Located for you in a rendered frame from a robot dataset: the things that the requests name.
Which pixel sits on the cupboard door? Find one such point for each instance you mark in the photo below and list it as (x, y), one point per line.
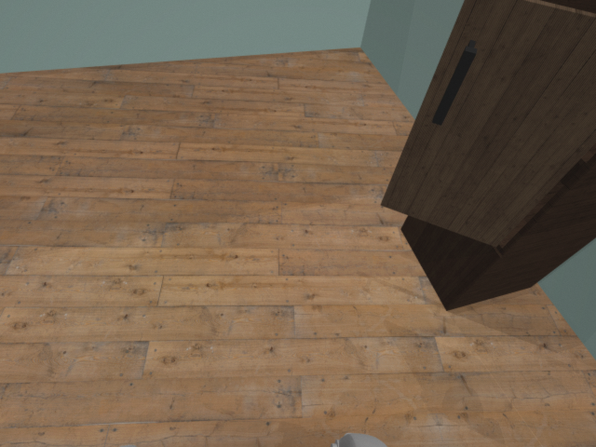
(524, 115)

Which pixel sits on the handle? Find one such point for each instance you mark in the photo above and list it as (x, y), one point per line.
(455, 83)

